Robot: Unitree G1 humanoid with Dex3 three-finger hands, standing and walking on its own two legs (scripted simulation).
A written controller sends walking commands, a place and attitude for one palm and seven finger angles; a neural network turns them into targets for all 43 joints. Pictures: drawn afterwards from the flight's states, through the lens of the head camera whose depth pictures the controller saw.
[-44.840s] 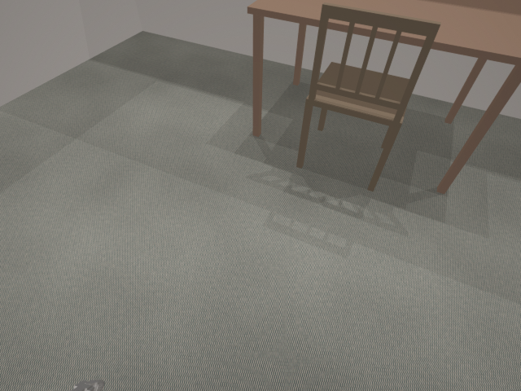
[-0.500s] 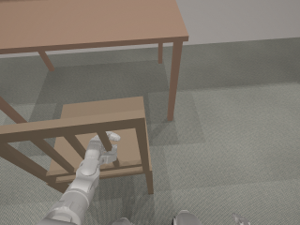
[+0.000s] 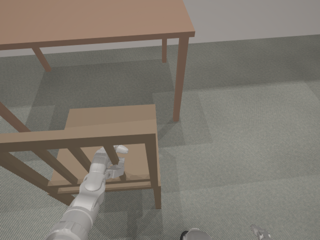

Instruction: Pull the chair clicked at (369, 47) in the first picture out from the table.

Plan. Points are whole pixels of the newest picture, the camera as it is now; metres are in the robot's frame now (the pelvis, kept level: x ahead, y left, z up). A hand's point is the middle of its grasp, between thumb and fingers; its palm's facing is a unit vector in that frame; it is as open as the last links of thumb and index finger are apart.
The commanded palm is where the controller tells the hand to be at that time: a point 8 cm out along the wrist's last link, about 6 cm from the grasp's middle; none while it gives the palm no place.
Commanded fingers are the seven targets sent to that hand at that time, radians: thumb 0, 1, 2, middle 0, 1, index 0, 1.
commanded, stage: step backward, pulling the chair out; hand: left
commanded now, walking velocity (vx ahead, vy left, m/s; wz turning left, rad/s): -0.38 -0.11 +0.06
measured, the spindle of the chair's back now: (87, 165) +0.33 +0.24 -0.09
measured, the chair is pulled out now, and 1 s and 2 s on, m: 0.44 0.61 0.66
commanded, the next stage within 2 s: stop walking, hand still on the chair in 0.84 s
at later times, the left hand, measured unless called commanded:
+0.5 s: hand (118, 197) +0.23 +0.12 -0.06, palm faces -0.02 -0.97 -0.22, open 5.3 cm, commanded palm +0.21 +0.17 -0.05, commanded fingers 0.00 0.90 0.90 -0.50 -1.45 -0.50 -1.45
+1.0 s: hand (118, 233) +0.15 +0.11 -0.06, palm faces -0.02 -0.98 -0.20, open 5.2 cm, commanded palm +0.13 +0.16 -0.04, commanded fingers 0.00 0.90 0.90 -0.50 -1.45 -0.50 -1.45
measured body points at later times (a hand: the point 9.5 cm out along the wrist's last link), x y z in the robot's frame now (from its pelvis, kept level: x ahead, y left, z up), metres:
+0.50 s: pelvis -0.09 -0.01 +0.00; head -0.04 -0.03 +0.45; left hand +0.23 +0.17 -0.05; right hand +0.00 -0.26 -0.13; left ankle -0.02 +0.13 -0.73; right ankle -0.01 -0.13 -0.73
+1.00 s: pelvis -0.17 -0.02 +0.00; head -0.12 -0.04 +0.45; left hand +0.15 +0.16 -0.05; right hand -0.06 -0.26 -0.13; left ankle -0.12 +0.13 -0.73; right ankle -0.09 -0.13 -0.73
